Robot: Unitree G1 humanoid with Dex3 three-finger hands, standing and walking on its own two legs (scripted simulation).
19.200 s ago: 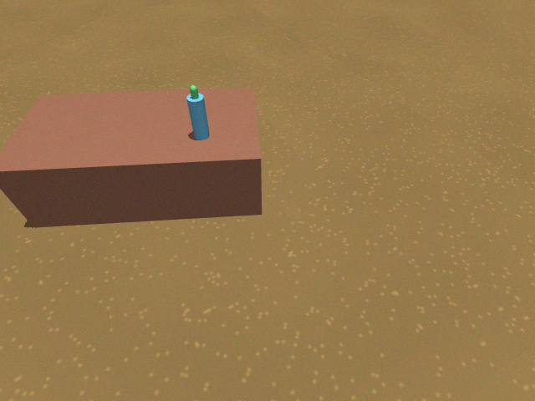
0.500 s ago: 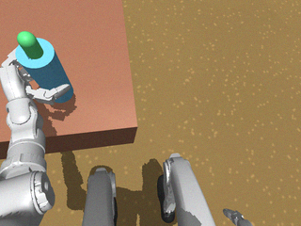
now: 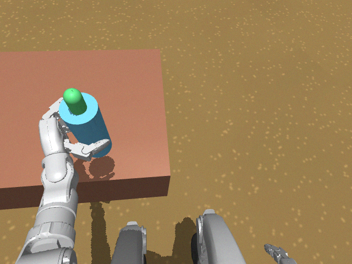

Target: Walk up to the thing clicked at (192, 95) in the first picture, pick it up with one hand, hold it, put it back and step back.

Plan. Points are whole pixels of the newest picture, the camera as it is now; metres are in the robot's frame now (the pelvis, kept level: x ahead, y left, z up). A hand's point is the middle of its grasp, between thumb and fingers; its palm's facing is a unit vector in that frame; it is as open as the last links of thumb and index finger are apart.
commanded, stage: lift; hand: left
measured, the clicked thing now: (87, 124) +0.42 +0.17 +0.03
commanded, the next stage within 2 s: hold in 1.06 s
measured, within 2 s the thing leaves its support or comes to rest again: neither
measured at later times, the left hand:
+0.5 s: hand (71, 129) +0.38 +0.18 +0.08, palm faces +0.27 -0.96 -0.07, open 10.3 cm
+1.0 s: hand (70, 123) +0.38 +0.17 +0.11, palm faces +0.26 -0.96 -0.06, open 10.3 cm
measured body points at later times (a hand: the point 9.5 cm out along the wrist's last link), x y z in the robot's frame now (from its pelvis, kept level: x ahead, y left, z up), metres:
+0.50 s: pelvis +0.02 +0.00 +0.07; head +0.10 +0.02 +0.51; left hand +0.36 +0.23 +0.08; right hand +0.13 -0.24 -0.05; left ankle +0.02 +0.13 -0.59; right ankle +0.07 -0.14 -0.59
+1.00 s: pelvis +0.03 +0.00 +0.10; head +0.10 +0.01 +0.54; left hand +0.36 +0.22 +0.12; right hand +0.15 -0.25 -0.02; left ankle +0.02 +0.13 -0.59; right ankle +0.07 -0.14 -0.59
